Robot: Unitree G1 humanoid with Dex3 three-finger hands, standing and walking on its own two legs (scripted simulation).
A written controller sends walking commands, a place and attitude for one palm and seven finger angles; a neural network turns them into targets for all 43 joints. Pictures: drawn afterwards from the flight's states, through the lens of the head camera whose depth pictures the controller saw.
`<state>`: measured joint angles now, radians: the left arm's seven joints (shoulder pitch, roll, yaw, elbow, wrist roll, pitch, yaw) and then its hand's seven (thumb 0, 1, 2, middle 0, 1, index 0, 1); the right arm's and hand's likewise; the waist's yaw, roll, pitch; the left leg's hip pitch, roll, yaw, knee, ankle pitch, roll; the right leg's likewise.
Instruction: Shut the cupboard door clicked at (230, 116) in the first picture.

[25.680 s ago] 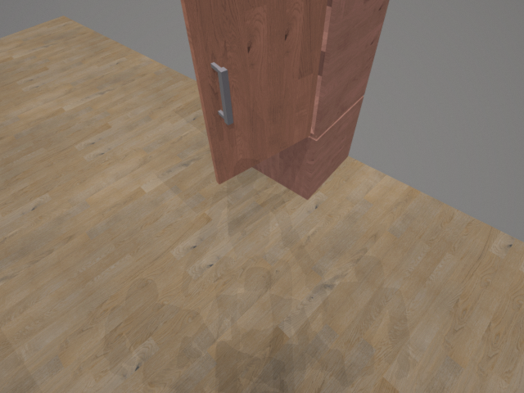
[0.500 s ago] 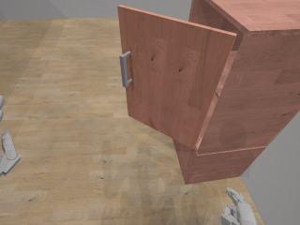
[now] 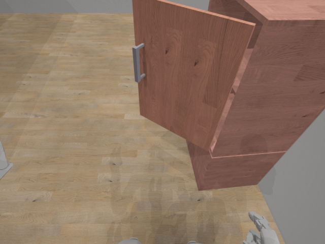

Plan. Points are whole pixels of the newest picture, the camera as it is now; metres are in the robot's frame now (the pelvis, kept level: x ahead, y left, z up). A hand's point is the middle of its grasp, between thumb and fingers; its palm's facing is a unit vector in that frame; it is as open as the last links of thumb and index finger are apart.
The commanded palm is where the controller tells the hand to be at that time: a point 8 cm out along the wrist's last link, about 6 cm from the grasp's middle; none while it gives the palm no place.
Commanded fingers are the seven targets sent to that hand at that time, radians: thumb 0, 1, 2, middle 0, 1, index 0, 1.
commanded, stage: step back with the hand held close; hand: left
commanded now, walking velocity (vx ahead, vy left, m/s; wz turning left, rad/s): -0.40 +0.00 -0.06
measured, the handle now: (139, 63) +0.78 +0.13 +0.03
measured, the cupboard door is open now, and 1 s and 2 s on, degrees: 49 49 49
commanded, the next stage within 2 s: stop stepping back and stand still in 0.42 s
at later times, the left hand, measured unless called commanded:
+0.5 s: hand out of the picture +0.13 +0.26 +0.19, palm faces +0.44 -0.82 -0.37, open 7.4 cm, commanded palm +0.05 +0.29 +0.21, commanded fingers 0.00 0.90 0.90 -0.20 -0.30 -0.20 -0.30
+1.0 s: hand out of the picture +0.08 +0.28 +0.19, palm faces +0.28 -0.92 -0.29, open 7.4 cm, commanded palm -0.01 +0.34 +0.21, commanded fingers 0.00 0.90 0.90 -0.20 -0.30 -0.20 -0.30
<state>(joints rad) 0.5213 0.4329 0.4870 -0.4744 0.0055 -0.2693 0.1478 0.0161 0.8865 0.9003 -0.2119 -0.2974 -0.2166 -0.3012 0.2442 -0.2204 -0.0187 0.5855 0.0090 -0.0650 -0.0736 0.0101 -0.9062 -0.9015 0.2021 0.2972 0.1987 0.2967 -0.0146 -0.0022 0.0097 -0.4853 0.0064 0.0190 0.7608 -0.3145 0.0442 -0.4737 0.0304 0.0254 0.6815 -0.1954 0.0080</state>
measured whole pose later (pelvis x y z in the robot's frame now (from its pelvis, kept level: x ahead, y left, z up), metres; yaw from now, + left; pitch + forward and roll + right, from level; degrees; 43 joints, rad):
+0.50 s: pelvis -0.10 +0.00 +0.01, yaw -3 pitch +4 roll -4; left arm 0.40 0.36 0.41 -0.50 -0.04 -0.25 0.15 0.02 0.89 0.90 -0.20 -0.30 -0.21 -0.30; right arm 0.10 -0.16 0.01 0.66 -0.02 -0.15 -0.06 0.01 -0.90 -0.90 0.20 0.30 0.20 0.30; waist 0.06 0.02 0.03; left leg -0.57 0.14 0.07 0.52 -0.02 0.01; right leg -0.18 0.08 0.01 0.49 -0.38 0.00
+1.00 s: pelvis -0.18 +0.06 +0.03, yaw -5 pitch -2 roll -4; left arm 0.43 0.40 0.38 -0.55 -0.07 -0.12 0.14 0.02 0.90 0.90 -0.20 -0.30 -0.21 -0.30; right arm 0.26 -0.13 0.01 0.62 -0.01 -0.13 -0.04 0.01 -0.91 -0.90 0.20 0.30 0.20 0.30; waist -0.06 -0.04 0.05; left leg -0.43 0.04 0.02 0.34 -0.13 -0.05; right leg -0.28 0.15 -0.08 0.87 -0.54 -0.02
